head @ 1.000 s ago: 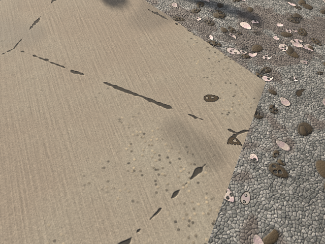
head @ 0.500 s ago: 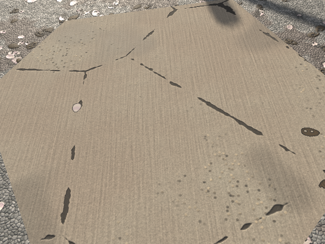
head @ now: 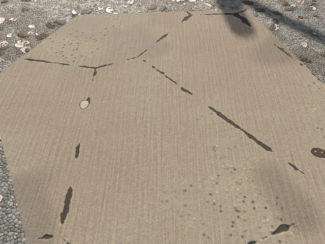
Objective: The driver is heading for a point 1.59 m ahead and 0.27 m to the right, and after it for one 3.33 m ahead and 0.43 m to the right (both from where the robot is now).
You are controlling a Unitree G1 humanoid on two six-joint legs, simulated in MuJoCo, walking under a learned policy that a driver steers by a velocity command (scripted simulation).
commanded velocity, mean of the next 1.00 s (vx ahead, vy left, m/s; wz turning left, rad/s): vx -0.08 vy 0.00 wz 0.01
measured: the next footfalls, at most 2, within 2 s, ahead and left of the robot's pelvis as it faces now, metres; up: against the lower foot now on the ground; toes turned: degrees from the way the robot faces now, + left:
left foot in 0.48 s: -0.04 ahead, +0.08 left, +0.00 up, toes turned +0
right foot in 1.58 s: +0.14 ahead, -0.19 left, +0.00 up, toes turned -3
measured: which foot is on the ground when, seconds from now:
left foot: down 0.00-0.22, up 0.24-0.46, down 0.48-1.00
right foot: down 0.00-1.00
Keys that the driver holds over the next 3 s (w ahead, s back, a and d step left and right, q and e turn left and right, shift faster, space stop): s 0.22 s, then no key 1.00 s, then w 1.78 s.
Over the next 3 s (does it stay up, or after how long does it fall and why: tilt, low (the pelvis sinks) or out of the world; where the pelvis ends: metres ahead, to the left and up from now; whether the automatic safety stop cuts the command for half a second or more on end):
stays up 0.81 -0.15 0.02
